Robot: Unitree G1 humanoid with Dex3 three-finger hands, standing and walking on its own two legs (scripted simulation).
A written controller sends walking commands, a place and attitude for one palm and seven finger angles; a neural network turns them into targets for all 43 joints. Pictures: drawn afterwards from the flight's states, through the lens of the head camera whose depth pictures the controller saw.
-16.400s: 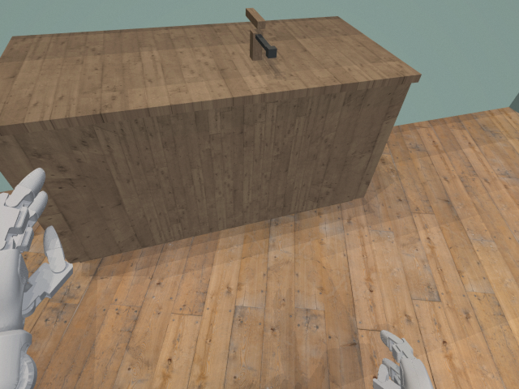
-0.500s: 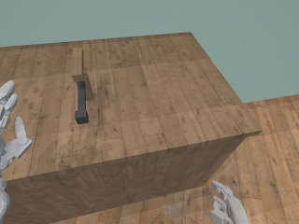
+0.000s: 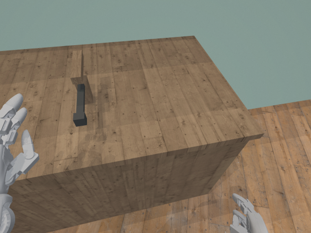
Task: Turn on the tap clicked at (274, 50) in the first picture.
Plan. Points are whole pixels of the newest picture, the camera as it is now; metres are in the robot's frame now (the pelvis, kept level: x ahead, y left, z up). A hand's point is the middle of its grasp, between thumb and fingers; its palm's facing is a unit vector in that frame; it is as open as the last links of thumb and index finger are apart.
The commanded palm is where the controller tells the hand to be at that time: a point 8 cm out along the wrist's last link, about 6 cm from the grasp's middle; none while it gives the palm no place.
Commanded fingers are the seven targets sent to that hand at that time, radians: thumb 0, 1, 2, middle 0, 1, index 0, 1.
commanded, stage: shuffle to correct the standing spot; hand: left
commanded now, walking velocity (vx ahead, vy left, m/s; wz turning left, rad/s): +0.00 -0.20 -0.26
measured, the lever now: (80, 119) +0.37 +0.24 +0.08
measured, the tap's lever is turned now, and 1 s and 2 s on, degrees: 0 0 0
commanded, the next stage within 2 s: come to a stop and stand still in 0.78 s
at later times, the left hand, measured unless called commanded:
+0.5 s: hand (73, 148) +0.23 +0.18 +0.17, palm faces +0.27 -0.90 -0.34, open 7.4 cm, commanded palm +0.17 +0.22 +0.18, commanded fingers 0.00 0.90 0.90 -0.20 -0.30 -0.20 -0.30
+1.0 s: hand (94, 155) +0.22 +0.14 +0.16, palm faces +0.28 -0.89 -0.36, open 7.4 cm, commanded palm +0.17 +0.19 +0.18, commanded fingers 0.00 0.90 0.90 -0.20 -0.30 -0.20 -0.30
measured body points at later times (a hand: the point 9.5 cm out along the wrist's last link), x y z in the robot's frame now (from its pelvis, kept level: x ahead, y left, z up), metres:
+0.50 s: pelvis +0.00 -0.05 -0.01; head +0.02 -0.04 +0.44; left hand +0.21 +0.23 +0.19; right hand +0.17 -0.27 -0.08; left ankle +0.02 +0.08 -0.74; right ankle +0.05 -0.10 -0.74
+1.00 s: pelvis +0.00 -0.08 +0.00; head +0.01 -0.09 +0.44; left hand +0.20 +0.19 +0.18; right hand +0.17 -0.32 -0.08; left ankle +0.02 +0.08 -0.74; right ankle +0.05 -0.10 -0.74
